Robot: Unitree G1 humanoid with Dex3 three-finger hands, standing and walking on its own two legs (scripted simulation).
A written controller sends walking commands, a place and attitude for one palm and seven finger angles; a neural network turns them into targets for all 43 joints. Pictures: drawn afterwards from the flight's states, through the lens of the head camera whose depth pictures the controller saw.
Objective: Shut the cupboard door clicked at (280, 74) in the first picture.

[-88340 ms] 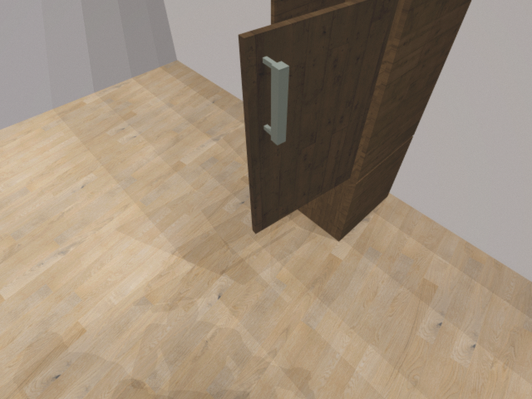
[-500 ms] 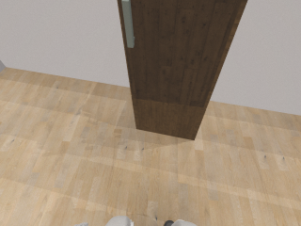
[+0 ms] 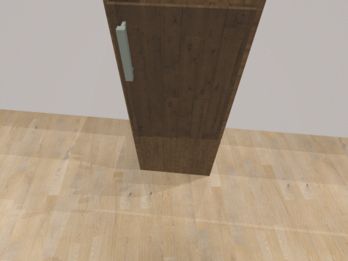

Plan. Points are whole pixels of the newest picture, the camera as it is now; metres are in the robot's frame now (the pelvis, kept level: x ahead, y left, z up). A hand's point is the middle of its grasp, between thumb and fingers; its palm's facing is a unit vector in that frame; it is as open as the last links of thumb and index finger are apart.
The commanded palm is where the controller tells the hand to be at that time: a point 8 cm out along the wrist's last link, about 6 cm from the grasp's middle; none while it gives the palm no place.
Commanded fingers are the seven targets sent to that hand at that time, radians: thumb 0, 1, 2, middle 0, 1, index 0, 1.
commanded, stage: take the last steps up to it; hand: left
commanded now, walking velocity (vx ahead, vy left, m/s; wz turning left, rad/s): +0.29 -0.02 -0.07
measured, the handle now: (126, 52) +0.67 +0.18 +0.11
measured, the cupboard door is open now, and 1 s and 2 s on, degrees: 3 3 3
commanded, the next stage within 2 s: come to a stop and stand still in 0.50 s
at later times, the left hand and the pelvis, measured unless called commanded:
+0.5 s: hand out of the picture +0.11 +0.19 -0.20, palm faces +0.03 -0.99 -0.16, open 7.3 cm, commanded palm none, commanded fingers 0.00 0.90 0.90 -0.20 -0.30 -0.20 -0.30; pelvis +0.13 +0.02 -0.02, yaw -1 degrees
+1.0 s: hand (122, 211) +0.28 +0.17 -0.18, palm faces +0.04 -0.97 -0.22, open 7.3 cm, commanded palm none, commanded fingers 0.00 0.90 0.90 -0.20 -0.30 -0.20 -0.30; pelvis +0.20 -0.01 -0.01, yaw +1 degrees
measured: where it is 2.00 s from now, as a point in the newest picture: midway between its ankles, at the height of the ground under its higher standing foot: outside the picture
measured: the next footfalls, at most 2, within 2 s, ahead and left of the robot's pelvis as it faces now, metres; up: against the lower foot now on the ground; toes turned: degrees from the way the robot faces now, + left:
right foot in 0.06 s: +0.03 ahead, -0.12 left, +0.00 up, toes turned -3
left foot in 0.40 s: +0.23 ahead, +0.12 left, +0.00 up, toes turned +5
